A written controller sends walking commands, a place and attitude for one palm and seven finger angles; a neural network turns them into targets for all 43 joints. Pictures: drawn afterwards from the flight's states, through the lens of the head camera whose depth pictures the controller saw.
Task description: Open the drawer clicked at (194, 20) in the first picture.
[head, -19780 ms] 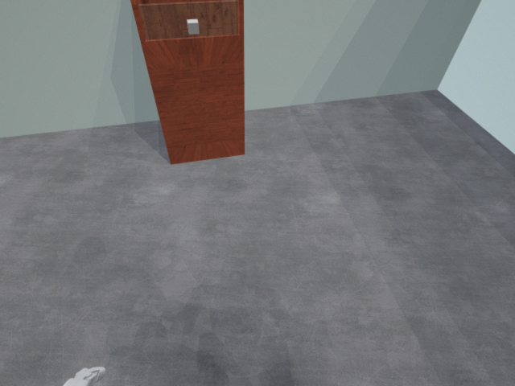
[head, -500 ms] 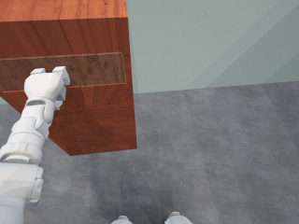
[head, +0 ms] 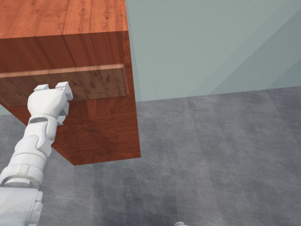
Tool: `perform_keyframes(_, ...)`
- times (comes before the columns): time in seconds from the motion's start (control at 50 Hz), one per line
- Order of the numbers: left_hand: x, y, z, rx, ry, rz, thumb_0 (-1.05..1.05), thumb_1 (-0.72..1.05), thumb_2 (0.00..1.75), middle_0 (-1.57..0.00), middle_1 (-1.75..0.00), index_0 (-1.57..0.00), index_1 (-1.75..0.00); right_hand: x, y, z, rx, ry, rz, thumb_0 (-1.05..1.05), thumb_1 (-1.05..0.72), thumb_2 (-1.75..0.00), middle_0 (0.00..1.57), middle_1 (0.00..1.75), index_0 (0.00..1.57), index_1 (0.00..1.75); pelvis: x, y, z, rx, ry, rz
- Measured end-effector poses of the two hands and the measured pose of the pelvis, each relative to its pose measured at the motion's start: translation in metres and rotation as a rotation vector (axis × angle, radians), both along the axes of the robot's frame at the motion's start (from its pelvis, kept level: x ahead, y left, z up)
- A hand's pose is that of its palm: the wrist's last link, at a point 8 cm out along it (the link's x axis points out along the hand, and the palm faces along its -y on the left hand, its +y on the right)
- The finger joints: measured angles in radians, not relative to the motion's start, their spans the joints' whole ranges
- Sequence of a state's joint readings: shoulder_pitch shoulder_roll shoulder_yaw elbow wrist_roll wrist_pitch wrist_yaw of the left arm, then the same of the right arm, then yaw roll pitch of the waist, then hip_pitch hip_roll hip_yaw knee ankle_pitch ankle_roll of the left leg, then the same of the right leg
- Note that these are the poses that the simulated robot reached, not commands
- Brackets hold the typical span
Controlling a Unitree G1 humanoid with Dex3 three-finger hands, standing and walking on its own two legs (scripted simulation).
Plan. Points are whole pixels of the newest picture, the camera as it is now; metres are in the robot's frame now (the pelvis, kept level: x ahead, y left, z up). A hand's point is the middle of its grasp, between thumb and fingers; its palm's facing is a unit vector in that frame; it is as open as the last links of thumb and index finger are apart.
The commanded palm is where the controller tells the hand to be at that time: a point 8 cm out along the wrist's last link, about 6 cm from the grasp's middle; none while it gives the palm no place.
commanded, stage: pull the drawer open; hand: left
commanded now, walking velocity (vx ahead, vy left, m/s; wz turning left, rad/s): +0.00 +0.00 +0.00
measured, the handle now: (59, 100) +0.46 +0.27 +0.03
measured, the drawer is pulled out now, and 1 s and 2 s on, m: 0.01 0.15 0.30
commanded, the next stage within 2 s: open the thumb to release the handle in 1.92 s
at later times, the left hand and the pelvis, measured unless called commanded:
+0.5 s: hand (53, 131) +0.36 +0.27 +0.01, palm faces -0.04 -0.02 -1.00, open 8.0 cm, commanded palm +0.35 +0.26 +0.07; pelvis -0.01 -0.01 +0.00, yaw +2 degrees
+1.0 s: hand (49, 159) +0.28 +0.26 +0.01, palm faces +0.00 -0.05 -1.00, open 8.0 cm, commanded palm +0.25 +0.26 +0.07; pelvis -0.01 -0.01 +0.01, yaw +0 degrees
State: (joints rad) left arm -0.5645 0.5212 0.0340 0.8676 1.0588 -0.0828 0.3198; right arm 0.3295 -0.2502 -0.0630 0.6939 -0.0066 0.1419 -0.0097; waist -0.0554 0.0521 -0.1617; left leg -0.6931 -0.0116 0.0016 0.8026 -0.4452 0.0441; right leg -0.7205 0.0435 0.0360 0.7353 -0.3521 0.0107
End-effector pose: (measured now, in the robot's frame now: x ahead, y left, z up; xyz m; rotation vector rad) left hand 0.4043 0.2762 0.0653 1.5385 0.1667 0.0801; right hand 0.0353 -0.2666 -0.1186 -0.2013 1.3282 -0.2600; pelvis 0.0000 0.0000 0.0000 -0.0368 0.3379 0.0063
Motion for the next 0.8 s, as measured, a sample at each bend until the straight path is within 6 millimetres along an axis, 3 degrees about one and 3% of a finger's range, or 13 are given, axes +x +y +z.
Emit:
perform_keyframes(0.3,-0.054,-0.007,-0.001,-0.005,-0.030,-0.003,0.03,0.27,0.74,-0.41,-1.35,-0.41,-1.35,0.074,0.011,0.008,0.025,-0.181,0.090,0.00,-0.91,-0.90,0.20,0.30,0.20,0.30,0.007,0.001,0.006,0.003,-0.060,0.021)
perform_keyframes(0.42,-0.061,-0.008,-0.001,0.014,-0.026,0.005,0.01,0.27,0.75,-0.42,-1.35,-0.41,-1.35,0.092,0.012,0.009,0.018,-0.221,0.146,0.00,-0.91,-0.90,0.20,0.30,0.20,0.30,-0.002,-0.004,0.004,0.010,-0.076,0.038)
perform_keyframes(0.52,-0.061,-0.008,0.000,0.018,-0.011,0.008,0.00,0.28,0.71,-0.42,-1.35,-0.41,-1.35,0.089,0.009,0.010,0.012,-0.237,0.141,0.00,-0.91,-0.90,0.20,0.30,0.21,0.30,-0.008,-0.009,0.004,0.014,-0.080,0.035)
perform_keyframes(0.66,-0.063,-0.009,0.000,0.010,-0.003,0.008,0.01,0.29,0.68,-0.41,-1.35,-0.41,-1.35,0.061,-0.002,0.006,0.002,-0.197,0.100,0.00,-0.91,-0.90,0.20,0.30,0.21,0.30,-0.013,-0.013,0.004,0.018,-0.079,0.020)
perform_keyframes(0.8,-0.084,-0.011,0.000,0.001,-0.020,0.006,0.03,0.29,0.69,-0.41,-1.35,-0.41,-1.35,0.038,-0.009,0.007,0.004,-0.176,0.039,0.01,-0.91,-0.90,0.20,0.30,0.20,0.30,-0.010,-0.012,0.006,0.019,-0.086,-0.006)
